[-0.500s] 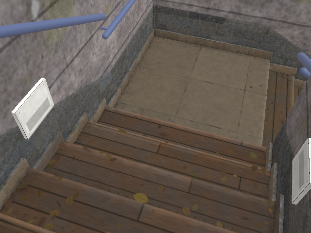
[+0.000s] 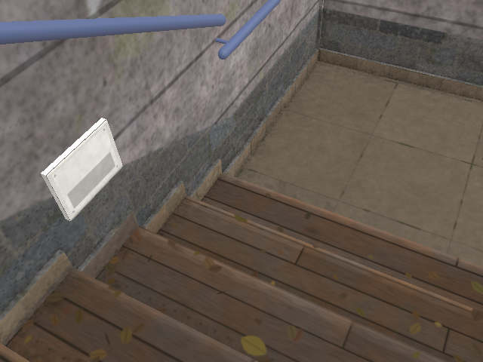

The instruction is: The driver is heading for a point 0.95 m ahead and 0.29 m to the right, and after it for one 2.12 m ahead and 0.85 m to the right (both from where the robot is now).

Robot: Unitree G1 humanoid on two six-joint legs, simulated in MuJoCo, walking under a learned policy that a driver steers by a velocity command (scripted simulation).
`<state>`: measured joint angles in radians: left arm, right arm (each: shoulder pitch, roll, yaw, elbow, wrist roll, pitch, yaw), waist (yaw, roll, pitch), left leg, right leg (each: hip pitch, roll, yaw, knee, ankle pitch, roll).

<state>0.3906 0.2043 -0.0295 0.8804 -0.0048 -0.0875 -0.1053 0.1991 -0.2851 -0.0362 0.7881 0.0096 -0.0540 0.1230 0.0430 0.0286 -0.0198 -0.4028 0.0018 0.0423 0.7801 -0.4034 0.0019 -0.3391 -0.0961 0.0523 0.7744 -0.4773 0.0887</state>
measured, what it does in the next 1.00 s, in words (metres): stands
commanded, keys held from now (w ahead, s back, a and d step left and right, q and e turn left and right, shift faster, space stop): shift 0.88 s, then w+shift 0.12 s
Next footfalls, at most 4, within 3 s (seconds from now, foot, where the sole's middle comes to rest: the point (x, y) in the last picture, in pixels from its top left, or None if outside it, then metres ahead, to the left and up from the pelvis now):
1.50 left None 0.43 0.22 -0.90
1.94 right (266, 319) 0.78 0.03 -1.05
2.40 left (272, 250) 1.17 0.00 -1.21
2.80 right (338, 260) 1.22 -0.30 -1.36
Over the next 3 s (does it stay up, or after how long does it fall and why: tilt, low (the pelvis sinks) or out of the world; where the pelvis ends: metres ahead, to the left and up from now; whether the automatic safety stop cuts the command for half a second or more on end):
stays up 1.30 -0.24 -0.61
